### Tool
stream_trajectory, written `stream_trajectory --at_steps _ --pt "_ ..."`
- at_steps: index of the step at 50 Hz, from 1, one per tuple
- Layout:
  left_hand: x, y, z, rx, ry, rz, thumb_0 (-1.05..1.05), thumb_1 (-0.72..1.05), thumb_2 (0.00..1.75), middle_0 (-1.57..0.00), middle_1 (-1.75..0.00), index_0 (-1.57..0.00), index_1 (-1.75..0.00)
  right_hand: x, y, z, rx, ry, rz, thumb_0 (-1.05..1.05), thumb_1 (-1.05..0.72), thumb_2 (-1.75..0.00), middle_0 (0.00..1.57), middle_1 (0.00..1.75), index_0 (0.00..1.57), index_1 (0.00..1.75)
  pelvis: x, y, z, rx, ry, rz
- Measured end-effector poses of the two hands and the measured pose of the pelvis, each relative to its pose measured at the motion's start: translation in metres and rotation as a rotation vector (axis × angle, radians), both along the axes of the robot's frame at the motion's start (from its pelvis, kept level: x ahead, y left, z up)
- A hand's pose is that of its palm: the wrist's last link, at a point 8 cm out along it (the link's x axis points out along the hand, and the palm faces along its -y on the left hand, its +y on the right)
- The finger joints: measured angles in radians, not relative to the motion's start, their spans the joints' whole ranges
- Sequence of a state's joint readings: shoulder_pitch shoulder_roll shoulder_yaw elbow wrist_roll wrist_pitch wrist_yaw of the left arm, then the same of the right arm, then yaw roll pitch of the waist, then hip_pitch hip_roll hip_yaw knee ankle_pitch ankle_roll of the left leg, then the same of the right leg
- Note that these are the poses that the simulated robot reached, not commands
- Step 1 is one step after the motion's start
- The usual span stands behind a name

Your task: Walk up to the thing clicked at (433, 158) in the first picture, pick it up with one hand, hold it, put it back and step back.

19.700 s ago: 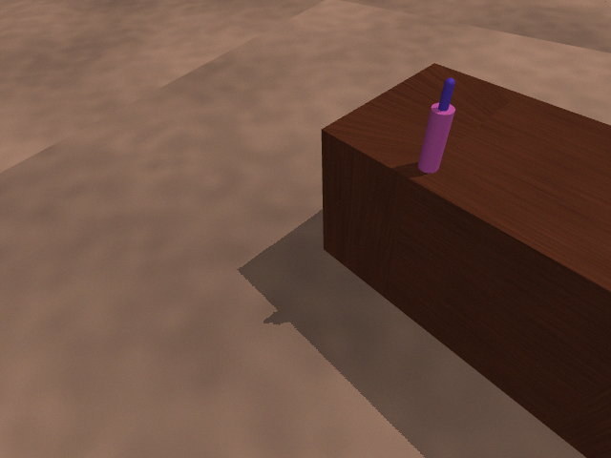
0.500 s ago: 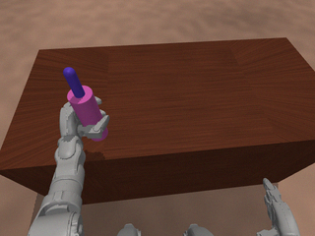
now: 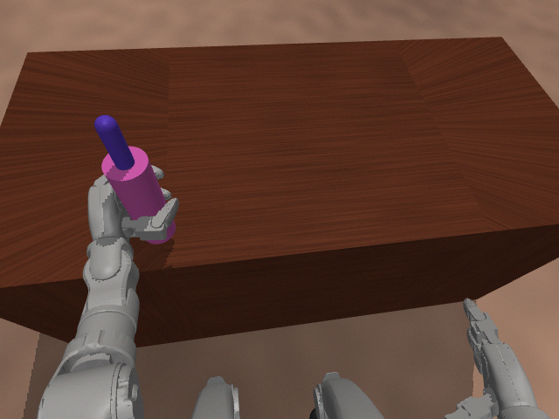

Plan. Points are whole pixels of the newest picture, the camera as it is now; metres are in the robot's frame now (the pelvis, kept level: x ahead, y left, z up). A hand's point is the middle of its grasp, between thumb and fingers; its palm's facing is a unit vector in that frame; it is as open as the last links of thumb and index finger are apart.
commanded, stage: lower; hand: left
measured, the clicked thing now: (137, 186) +0.44 +0.19 +0.06
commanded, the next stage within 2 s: loosen in 0.48 s
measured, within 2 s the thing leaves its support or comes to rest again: rests again in 0.32 s
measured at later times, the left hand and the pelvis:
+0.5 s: hand (155, 209) +0.44 +0.18 -0.01, palm faces +0.14 -0.99 -0.02, open 7.7 cm; pelvis -0.01 +0.00 -0.02, yaw +0 degrees
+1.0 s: hand (154, 206) +0.45 +0.19 -0.01, palm faces +0.14 -0.99 +0.00, open 10.3 cm; pelvis -0.01 +0.00 -0.03, yaw +0 degrees
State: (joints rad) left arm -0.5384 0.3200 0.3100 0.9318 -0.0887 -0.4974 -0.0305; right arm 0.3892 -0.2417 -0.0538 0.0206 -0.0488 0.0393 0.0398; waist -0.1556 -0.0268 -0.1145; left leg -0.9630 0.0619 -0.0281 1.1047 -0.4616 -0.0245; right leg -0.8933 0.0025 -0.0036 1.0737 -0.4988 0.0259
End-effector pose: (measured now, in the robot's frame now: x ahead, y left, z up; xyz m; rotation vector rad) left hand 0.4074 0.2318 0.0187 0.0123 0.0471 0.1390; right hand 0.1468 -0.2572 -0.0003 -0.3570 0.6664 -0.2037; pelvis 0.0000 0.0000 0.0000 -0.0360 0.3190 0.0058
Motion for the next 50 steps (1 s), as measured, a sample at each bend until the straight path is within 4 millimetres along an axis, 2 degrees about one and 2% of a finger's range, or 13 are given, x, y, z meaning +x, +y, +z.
stream_trajectory --at_steps 20,34,37,43,50 --pt "0.004 0.002 -0.026 0.006 0.006 0.007 -0.01 -0.17 1.21 -0.83 -1.15 -0.87 -1.16 -0.009 0.000 -0.005 -0.028 -0.019 0.012 -0.01 0.51 -0.05 0.05 0.06 0.06 0.06 -0.009 -0.001 -0.019 -0.007 0.043 0.000" --pt "0.007 0.004 -0.028 0.010 -0.024 0.003 -0.01 -0.17 1.19 -0.84 -1.13 -0.88 -1.14 -0.012 0.001 -0.010 -0.034 -0.032 0.021 -0.01 0.51 -0.05 0.06 0.06 0.06 0.06 -0.013 -0.001 -0.028 -0.008 0.062 0.002" --pt "0.007 0.005 -0.028 -0.001 -0.024 0.007 -0.01 -0.16 1.12 -0.86 -1.09 -0.89 -1.10 -0.013 0.001 -0.009 -0.033 -0.039 0.020 -0.01 0.51 -0.05 0.06 0.05 0.06 0.06 -0.014 -0.001 -0.028 -0.008 0.063 0.002" --pt "0.009 0.005 -0.028 -0.003 -0.030 0.004 -0.02 -0.17 0.86 -0.91 -0.98 -0.94 -0.98 -0.016 0.001 -0.008 -0.042 -0.039 0.017 -0.01 0.51 -0.05 0.06 0.06 0.06 0.06 -0.015 0.000 -0.029 -0.008 0.066 0.000" --pt "0.012 0.005 -0.029 -0.008 -0.027 0.000 -0.01 -0.25 0.56 -0.80 -0.74 -0.81 -0.74 -0.017 0.002 -0.008 -0.047 -0.033 0.011 -0.01 0.51 -0.05 0.06 0.06 0.06 0.06 -0.014 0.002 -0.029 -0.011 0.070 -0.002"
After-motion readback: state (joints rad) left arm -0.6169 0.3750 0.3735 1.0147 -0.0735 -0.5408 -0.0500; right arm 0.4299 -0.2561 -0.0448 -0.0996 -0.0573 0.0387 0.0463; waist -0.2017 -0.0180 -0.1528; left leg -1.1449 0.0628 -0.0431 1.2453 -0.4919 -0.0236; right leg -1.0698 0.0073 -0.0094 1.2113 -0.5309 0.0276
